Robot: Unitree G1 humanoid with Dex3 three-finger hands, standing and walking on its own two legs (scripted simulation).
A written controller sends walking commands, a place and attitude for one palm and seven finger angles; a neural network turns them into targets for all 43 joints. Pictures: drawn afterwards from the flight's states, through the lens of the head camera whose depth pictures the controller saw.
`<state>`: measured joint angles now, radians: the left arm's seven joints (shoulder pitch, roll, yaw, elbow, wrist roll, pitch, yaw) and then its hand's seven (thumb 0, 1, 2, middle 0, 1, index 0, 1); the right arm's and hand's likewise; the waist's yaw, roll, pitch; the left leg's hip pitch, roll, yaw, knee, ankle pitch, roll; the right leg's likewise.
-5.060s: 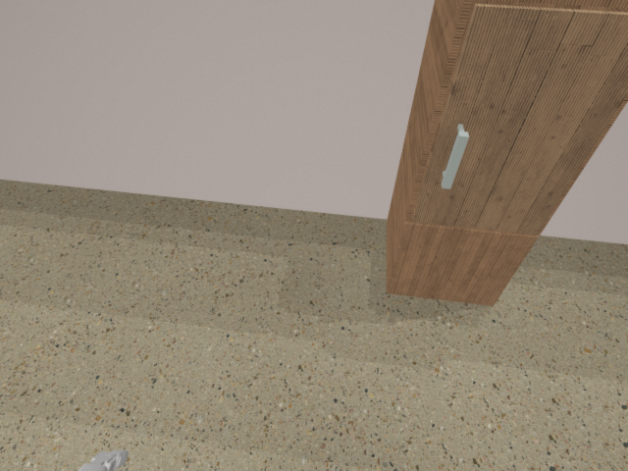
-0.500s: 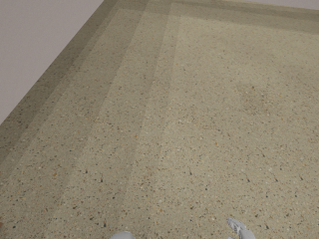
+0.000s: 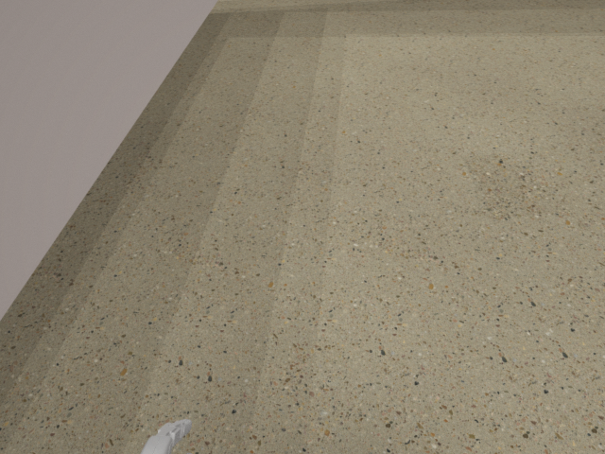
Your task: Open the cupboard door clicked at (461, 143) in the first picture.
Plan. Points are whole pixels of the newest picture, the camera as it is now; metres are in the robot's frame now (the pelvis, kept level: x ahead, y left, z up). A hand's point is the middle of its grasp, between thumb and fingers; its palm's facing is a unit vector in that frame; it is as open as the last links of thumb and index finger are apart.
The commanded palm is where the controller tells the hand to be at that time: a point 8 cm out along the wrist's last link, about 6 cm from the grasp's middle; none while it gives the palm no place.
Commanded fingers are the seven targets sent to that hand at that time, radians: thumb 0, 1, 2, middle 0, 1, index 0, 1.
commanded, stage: turn to face it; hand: left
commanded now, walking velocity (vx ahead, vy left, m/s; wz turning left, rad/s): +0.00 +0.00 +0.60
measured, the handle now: out of the picture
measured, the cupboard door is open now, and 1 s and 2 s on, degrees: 0 0 0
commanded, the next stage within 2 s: none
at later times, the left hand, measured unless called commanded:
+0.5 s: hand out of the picture -0.05 +0.24 -0.19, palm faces +0.37 -0.89 -0.25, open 7.4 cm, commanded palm none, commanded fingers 0.00 0.90 0.90 -0.20 -0.30 -0.20 -0.30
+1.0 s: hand out of the picture +0.01 +0.21 -0.13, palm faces +0.57 -0.77 -0.30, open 7.4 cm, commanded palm none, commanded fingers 0.00 0.90 0.90 -0.20 -0.30 -0.20 -0.30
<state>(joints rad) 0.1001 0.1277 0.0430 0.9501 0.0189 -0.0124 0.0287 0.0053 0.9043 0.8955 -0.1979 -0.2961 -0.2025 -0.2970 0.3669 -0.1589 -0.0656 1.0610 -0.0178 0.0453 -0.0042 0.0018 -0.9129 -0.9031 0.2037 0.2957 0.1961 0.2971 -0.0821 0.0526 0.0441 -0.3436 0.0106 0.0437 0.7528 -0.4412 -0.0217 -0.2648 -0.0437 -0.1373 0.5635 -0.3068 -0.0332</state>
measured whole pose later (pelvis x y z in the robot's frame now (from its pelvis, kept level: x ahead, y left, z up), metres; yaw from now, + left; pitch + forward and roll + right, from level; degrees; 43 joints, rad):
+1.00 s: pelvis +0.02 -0.02 +0.00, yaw +36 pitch +0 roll +2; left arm 0.17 0.17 0.04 0.85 0.02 0.01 0.03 0.01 0.90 0.90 -0.20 -0.30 -0.21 -0.30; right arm 0.22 -0.26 -0.11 0.93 -0.03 0.08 0.02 0.00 -0.91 -0.90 0.20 0.30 0.20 0.30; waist -0.04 0.07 0.05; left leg -0.51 -0.05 -0.04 1.08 -0.42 -0.05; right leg -0.23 -0.08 -0.11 0.56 -0.33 -0.01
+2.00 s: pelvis +0.05 -0.02 +0.01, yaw +73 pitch -1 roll +3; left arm 0.20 0.17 0.03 0.87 0.02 0.01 0.03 0.01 0.90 0.90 -0.20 -0.30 -0.21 -0.30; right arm 0.23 -0.28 -0.10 0.95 -0.03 0.09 0.03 0.00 -0.91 -0.90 0.20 0.30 0.19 0.30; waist -0.04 0.06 0.05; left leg -0.50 -0.01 -0.04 1.19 -0.35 -0.06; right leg -0.21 -0.09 -0.15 0.51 -0.28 -0.03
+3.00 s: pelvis +0.06 +0.11 +0.00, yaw +84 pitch -2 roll +1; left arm 0.19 0.13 0.05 1.01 0.01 -0.07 0.01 0.00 0.91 0.90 -0.20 -0.30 -0.21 -0.30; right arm 0.45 -0.16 -0.05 1.16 -0.02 0.00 0.00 0.01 -0.91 -0.90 0.20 0.30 0.20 0.30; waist -0.04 0.04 0.04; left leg -0.34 0.03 0.03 1.13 -0.37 0.03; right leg -0.24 -0.03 -0.16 0.53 -0.26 -0.06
